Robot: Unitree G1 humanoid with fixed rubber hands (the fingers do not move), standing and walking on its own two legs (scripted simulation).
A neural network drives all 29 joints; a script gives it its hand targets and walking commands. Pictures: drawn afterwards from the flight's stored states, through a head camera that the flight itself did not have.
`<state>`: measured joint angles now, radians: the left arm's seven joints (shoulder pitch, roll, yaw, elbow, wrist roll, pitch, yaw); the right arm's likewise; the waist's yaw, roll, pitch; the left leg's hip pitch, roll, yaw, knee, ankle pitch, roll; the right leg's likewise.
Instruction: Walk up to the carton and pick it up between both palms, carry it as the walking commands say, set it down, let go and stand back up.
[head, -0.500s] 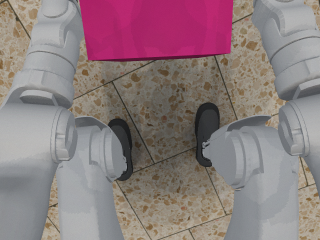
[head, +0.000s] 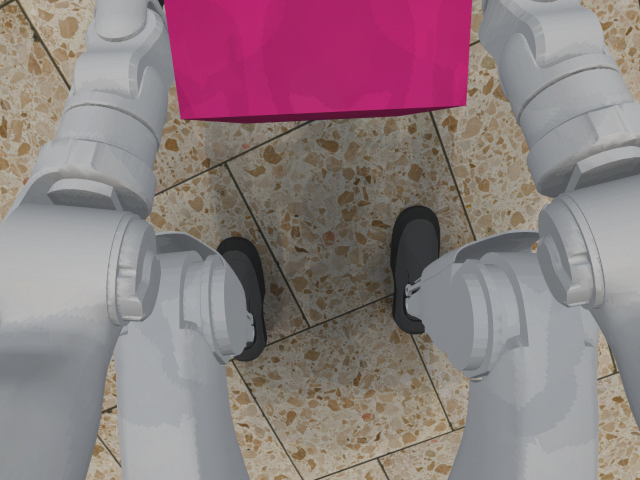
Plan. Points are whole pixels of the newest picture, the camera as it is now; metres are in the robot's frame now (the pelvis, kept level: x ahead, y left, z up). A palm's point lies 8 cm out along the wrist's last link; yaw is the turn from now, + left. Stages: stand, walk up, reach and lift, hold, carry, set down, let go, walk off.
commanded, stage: reach and lift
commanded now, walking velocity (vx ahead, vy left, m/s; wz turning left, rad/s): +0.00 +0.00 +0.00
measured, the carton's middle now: out of the picture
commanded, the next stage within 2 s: none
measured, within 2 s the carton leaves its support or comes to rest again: leaves its support in 0.44 s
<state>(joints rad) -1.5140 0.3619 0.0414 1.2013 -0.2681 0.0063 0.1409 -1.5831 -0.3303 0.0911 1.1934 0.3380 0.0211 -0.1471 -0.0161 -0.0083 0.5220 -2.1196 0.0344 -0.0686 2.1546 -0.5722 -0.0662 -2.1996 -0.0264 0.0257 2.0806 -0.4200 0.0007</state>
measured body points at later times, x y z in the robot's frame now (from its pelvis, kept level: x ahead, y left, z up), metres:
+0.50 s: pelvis +0.00 +0.00 +0.00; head +0.37 +0.00 +0.23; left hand +0.57 +0.16 -0.18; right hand +0.58 -0.15 -0.17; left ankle +0.12 +0.15 -0.35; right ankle +0.16 -0.13 -0.35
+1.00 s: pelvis -0.01 +0.00 +0.00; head +0.34 +0.00 +0.28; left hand +0.56 +0.15 -0.12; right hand +0.58 -0.16 -0.10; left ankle +0.12 +0.15 -0.35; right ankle +0.16 -0.13 -0.35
